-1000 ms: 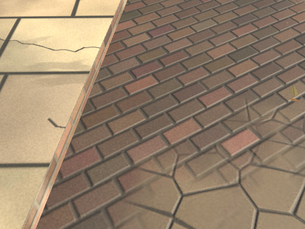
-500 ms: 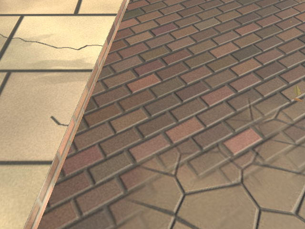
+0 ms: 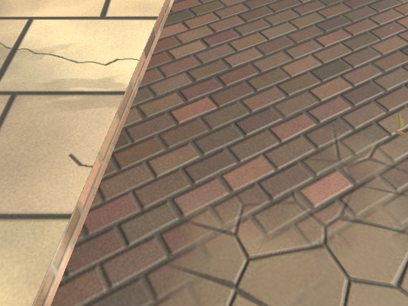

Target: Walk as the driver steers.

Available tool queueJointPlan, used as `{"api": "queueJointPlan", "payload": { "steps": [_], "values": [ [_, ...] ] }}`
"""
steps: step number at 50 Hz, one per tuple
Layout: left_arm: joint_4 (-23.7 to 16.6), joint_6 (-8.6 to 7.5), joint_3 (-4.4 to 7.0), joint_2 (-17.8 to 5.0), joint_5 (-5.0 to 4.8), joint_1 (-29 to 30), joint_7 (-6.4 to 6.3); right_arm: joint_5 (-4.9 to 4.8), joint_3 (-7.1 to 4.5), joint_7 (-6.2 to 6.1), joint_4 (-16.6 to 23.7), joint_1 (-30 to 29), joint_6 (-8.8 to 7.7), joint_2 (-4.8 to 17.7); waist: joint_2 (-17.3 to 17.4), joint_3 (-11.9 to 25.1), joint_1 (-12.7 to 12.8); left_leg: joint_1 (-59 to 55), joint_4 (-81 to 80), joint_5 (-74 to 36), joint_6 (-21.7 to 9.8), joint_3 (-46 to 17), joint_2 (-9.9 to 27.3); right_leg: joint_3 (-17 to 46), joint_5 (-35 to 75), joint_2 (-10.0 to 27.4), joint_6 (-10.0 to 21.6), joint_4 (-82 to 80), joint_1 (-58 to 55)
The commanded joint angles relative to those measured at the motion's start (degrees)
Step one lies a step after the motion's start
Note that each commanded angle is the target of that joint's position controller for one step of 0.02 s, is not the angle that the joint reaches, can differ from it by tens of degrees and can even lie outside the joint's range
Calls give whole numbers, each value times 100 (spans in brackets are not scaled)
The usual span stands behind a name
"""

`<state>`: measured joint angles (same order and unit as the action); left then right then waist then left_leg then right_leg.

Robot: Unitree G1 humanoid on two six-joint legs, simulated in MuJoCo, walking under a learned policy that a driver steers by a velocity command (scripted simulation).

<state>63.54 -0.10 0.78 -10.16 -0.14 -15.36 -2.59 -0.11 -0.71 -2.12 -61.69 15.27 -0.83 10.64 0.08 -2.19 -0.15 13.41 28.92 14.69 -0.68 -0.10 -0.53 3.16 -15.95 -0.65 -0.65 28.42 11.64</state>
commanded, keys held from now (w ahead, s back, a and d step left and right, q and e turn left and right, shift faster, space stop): no key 0.02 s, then w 0.64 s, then no key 0.34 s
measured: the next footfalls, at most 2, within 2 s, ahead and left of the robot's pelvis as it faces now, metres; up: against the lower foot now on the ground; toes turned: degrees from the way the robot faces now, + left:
left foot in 0.72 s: +0.44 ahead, +0.10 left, +0.00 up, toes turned +2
right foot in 1.12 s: +0.48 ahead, -0.13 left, +0.00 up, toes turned -1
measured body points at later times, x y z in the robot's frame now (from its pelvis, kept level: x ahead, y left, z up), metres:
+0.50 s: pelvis +0.11 -0.03 +0.01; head +0.12 -0.05 +0.46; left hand +0.01 +0.19 -0.13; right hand +0.24 -0.29 -0.13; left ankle +0.19 +0.12 -0.66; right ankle +0.01 -0.12 -0.74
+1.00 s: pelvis +0.35 +0.02 +0.00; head +0.38 +0.03 +0.45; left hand +0.45 +0.28 -0.13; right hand +0.41 -0.24 -0.13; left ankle +0.40 +0.10 -0.74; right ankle +0.41 -0.14 -0.69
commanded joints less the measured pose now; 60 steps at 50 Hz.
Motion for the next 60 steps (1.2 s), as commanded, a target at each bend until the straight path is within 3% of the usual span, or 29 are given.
{"api": "queueJointPlan", "payload": {
  "steps": [1,5,9,12,13,14,15,16,17,18,22,27,32,34,35,36,37,38,39,40,41,42,45,47,51,54,57,58,60],
  "values": [
    [-82,-26,75,-501,-1,-368,-17,-2,-85,-15,110,331,-30,527,3,-100,0,-30,-546,-490,-129,-172,185,23,689,86,151,-475,234],
    [-121,-65,106,-532,-68,-431,-34,-99,-176,-49,87,506,-26,758,253,-462,-47,341,-823,2852,-496,-558,322,-219,-2055,-154,398,-60,892],
    [-405,-407,70,-279,-116,-71,111,-143,-342,10,79,951,-239,1145,965,-595,-186,144,-1929,3394,-1367,-2807,1852,-426,-874,39,475,1496,1495],
    [-254,-512,94,-189,-174,-651,173,-214,-329,66,447,46,-260,1111,859,-617,393,1060,-1767,2698,-1012,-1945,1487,-514,-917,122,756,321,170],
    [-57,-515,143,-242,-146,-1038,161,-258,-326,79,554,-182,-243,1071,689,-628,553,1506,-1336,2255,-782,-1337,1039,-601,-467,-55,707,-297,-673],
    [122,-507,239,-502,-97,-1565,151,-239,-282,86,643,-335,-265,884,138,-455,700,1978,-312,1580,-533,-754,613,1,-376,266,707,-577,-1390],
    [239,-506,376,-1010,-120,-2337,136,-186,-177,127,780,-408,-352,469,-1278,-49,855,2716,1727,1014,-203,199,27,1845,-1148,1431,1092,-1486,-2153],
    [216,-590,426,-1397,-43,-2574,223,-229,-179,121,964,-492,-472,460,-1833,-190,845,3631,2979,1678,-245,8,-172,3713,-1772,2336,1768,-2079,-2089],
    [67,-673,300,-971,2,-2062,233,-293,-216,145,963,-534,-541,656,-956,-570,553,4039,3802,1359,-355,-373,229,3592,-1761,2358,1777,-2009,-1864],
    [-84,-717,225,-727,-17,-1682,257,-292,-212,203,895,-405,-589,661,-605,-619,370,4221,4015,726,-448,-450,415,2909,-1368,2082,1556,-1952,-1861],
    [-237,-573,86,-454,9,-1525,287,-124,-288,319,881,-600,-616,671,-489,-357,241,3716,3284,-455,-314,-60,699,1023,1295,1345,1021,-2013,-1662],
    [-381,-499,121,-860,37,-1653,122,-130,-102,376,1445,-1949,-543,345,-491,-612,471,2744,1195,-1460,-57,398,375,263,1766,1044,1028,-2338,-711],
    [-322,-514,224,-1029,-91,-1743,102,-184,-126,489,1767,-2358,-559,668,-618,-686,295,2224,235,-1551,-331,303,246,112,2441,1425,955,-2173,-1347],
    [-364,-445,278,-1146,-29,-1579,102,-141,-256,496,1690,-1817,-589,938,-811,-167,-97,1363,200,-1284,-522,441,-51,-35,4682,1442,780,-1268,-1743],
    [-399,-373,280,-1137,23,-1477,98,-124,-382,466,1429,-918,-590,1145,-877,406,-544,295,178,-1374,-655,564,-276,-192,5707,1244,621,-213,-1674],
    [-496,-363,252,-1101,55,-1382,115,-90,-472,415,1178,-19,-578,1367,-834,981,-935,-1189,192,-2117,-830,235,70,-262,5332,994,388,1033,-874],
    [-635,-429,127,-665,204,-1726,153,99,-566,359,1003,811,-536,1918,466,2008,-835,-3325,580,-3610,-1380,-1478,1557,-418,2290,276,123,3161,887],
    [-396,-552,-16,-107,6,-2472,215,134,-490,403,921,860,-483,1776,1677,3173,-510,-4190,-454,-3795,-2315,-3907,2702,306,-1986,-605,-77,5059,1894],
    [-408,-648,145,-688,-126,-2068,237,44,-401,420,1000,368,-448,1416,966,2529,-504,-3177,-703,-3594,-2030,-3357,2356,789,-1798,-212,6,5509,2045],
    [-627,-646,187,-839,-208,-1368,213,0,-303,402,1123,-310,-445,1097,624,1495,-330,-2113,-734,-3816,-1758,-2215,2109,353,-1464,103,29,5348,2288],
    [-695,-601,202,-821,-137,-1031,147,2,-224,439,1155,-707,-500,907,13,964,-126,-1125,-939,-4229,-1586,-1542,1836,157,-1137,378,0,4966,2090],
    [-718,-519,271,-820,-69,-969,76,29,-185,452,1144,-889,-556,770,8,771,47,-520,-1114,-4229,-1452,-1111,1599,128,-926,559,18,4539,1789],
    [-706,-298,248,-416,-31,-1234,5,204,-146,450,941,-927,-602,735,272,635,384,564,-1469,-4497,-1487,-480,1317,66,-552,639,9,3688,893],
    [-850,-229,245,-411,9,-973,-42,235,-150,379,888,-1028,-595,849,419,632,468,707,-1507,-4529,-1489,-220,1214,17,-235,653,-60,2665,802],
    [-1036,-95,271,-636,20,-235,-32,144,-204,246,764,-784,-426,1114,466,791,217,570,-1602,-2777,-1339,-245,1183,-89,586,572,-130,1342,438],
    [-1068,-34,317,-725,40,43,-28,52,-168,209,695,-736,-313,1018,380,464,213,708,-1579,-630,-1144,-465,1112,-164,773,473,-22,442,134],
    [-1067,-64,377,-1027,141,14,-59,72,-49,210,553,-274,-302,679,-130,275,94,887,-940,387,-490,-331,544,296,2047,916,244,-455,-497],
    [-993,-67,454,-1372,37,222,-67,84,-78,204,481,311,-299,646,-917,273,-404,901,-916,481,-326,47,102,416,1785,985,500,-338,-387],
    [-917,-101,362,-777,18,318,17,89,-98,132,476,-27,-201,788,-711,171,-142,311,-728,138,-192,219,75,235,729,651,353,-526,216]
  ]
}}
